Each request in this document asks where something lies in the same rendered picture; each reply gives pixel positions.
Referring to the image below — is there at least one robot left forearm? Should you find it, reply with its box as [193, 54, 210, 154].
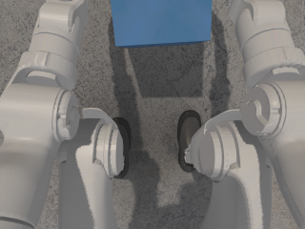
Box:
[0, 0, 90, 132]

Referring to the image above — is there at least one right robot thigh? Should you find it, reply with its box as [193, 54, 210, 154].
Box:
[199, 120, 273, 229]

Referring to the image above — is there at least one carton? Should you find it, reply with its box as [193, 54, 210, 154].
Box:
[111, 0, 213, 49]

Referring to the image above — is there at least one robot left foot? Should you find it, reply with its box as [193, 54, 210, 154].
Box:
[112, 117, 132, 179]

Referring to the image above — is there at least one robot right forearm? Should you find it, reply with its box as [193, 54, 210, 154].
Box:
[227, 0, 305, 89]

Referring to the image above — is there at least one right robot upper arm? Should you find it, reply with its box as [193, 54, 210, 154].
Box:
[240, 80, 305, 229]

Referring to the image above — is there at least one left robot upper arm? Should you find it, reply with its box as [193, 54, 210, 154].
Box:
[0, 82, 80, 229]

